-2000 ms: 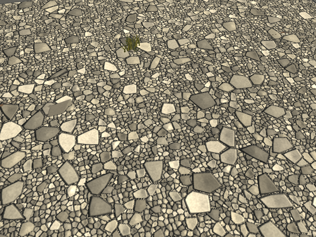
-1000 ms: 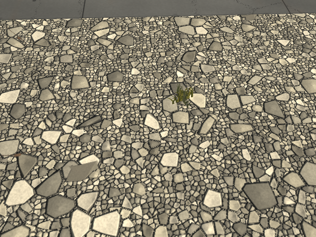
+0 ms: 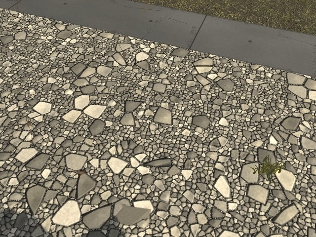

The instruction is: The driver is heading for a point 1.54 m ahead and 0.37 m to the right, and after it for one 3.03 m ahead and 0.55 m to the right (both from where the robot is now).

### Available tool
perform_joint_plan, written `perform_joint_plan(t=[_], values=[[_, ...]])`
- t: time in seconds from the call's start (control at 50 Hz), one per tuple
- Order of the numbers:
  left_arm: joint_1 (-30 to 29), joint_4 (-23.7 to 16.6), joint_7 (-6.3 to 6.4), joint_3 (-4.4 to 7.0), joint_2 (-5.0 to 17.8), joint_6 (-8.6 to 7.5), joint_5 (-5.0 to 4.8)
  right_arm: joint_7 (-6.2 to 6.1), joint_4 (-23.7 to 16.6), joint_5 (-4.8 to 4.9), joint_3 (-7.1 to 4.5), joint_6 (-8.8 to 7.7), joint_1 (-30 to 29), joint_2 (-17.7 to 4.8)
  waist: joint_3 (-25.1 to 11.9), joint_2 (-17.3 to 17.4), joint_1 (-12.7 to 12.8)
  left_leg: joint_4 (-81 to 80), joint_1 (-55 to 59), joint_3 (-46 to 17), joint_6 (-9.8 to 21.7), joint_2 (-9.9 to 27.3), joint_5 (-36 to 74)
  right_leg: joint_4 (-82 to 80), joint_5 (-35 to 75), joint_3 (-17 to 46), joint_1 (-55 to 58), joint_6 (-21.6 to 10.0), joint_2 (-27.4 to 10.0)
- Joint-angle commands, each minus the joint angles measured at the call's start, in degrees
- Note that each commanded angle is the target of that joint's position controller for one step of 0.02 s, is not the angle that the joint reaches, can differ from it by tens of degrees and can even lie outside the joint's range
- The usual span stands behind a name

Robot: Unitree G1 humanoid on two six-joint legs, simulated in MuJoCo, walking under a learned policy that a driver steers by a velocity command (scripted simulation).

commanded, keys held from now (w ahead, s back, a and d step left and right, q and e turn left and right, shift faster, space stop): no key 1.00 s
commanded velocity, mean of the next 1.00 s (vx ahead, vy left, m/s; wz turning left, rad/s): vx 0.00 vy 0.00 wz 0.01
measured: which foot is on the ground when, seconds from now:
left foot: down 0.00-1.00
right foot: down 0.00-1.00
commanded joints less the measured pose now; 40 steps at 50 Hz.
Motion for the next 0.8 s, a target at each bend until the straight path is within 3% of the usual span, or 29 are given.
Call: perform_joint_plan(t=[0.02,0.06,0.14,0.32,0.8], values=[[-0.6,-1.7,-0.01,1.89,8.7,-0.55,-0.34,0.00,-2.1,-0.74,-2.00,-0.87,1.8,-6.7,-3.0,-4.7,-2.7,-5.6,3.9,-3.8,0.9,3.5,0.0,-5.9,4.8,3.2,-0.9,-4.2,-3.1],[-1.6,-1.5,0.02,0.93,5.4,-1.11,0.38,-0.70,-1.6,-0.21,-2.49,-0.42,-0.6,-7.7,-1.2,-2.5,-1.4,-4.0,5.5,-3.5,0.7,3.9,1.7,-8.2,-0.2,3.2,-4.2,-3.5,-2.2],[0.0,0.6,0.44,0.59,5.2,-2.27,-0.01,-1.29,0.2,-0.12,-2.67,-0.02,0.6,-6.7,-1.6,-1.5,-1.0,-4.0,5.5,-3.8,0.8,4.1,6.3,-6.9,3.5,2.2,-1.9,-2.5,-1.2],[0.3,4.0,1.08,0.16,4.5,-1.80,-0.20,-1.82,6.1,0.32,-3.16,-0.35,3.0,-6.8,-0.9,1.3,-0.6,-4.4,5.7,-3.1,-0.3,4.0,8.7,-6.9,4.5,1.6,-0.3,-3.0,-0.3],[3.8,10.6,1.78,-0.45,2.6,-1.35,-0.45,-2.82,19.1,0.79,-2.19,-0.33,5.5,-5.9,0.8,1.1,-1.0,-6.0,5.9,-1.6,-0.8,3.6,7.7,-8.3,5.5,0.4,0.2,-3.3,1.4]])
Keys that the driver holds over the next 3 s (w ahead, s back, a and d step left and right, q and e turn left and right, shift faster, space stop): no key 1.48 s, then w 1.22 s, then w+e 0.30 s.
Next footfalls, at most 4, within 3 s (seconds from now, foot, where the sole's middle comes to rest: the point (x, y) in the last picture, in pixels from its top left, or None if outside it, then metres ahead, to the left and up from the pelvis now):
2.18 right None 0.45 -0.13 -0.77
2.74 left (146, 179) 0.78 0.10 -0.77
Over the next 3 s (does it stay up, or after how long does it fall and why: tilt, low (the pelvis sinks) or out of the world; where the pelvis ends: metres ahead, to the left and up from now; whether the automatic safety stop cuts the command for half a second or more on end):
stays up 0.74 0.01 0.01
